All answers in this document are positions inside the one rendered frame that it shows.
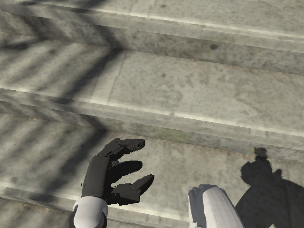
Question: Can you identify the robot right thigh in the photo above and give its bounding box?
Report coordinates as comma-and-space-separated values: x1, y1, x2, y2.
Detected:
188, 184, 245, 228

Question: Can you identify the left robot hand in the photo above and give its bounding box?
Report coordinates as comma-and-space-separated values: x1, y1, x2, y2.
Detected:
81, 138, 155, 206

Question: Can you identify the left robot forearm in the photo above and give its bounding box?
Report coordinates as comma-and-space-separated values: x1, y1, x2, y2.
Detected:
66, 196, 108, 228

